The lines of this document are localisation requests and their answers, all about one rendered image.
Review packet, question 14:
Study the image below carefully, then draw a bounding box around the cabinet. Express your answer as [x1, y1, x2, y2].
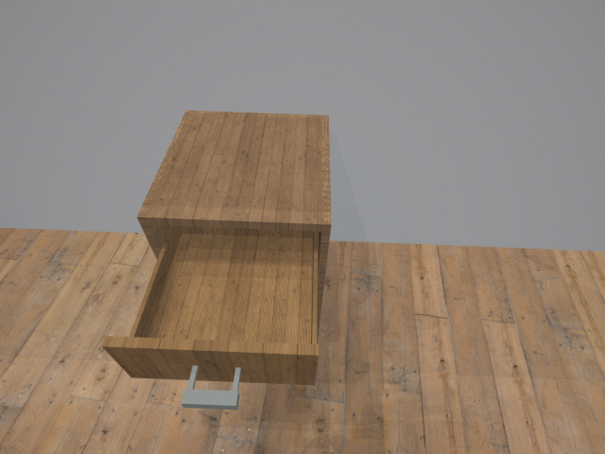
[137, 110, 331, 344]

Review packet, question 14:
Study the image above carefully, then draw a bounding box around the drawer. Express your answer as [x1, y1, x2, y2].
[102, 226, 319, 385]

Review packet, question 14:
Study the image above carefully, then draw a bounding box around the handle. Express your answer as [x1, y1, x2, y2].
[181, 366, 241, 410]

